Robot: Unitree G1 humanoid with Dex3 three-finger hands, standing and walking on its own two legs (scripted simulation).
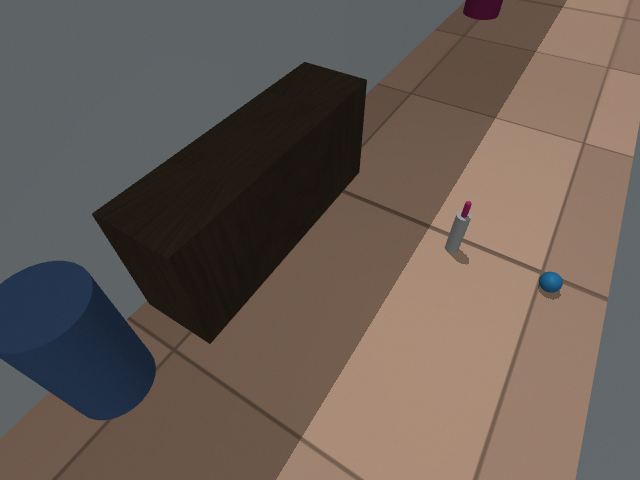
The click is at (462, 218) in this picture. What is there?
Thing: necked bottle
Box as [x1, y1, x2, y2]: [445, 201, 471, 252]
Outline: 469,201 465,203 463,210 458,211 456,214 445,245 445,249 449,252 457,251 470,219 470,214 468,210 471,203
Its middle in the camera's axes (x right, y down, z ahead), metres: +0.54 -0.04 +1.52
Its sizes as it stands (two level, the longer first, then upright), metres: 0.054 0.054 0.263
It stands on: the floor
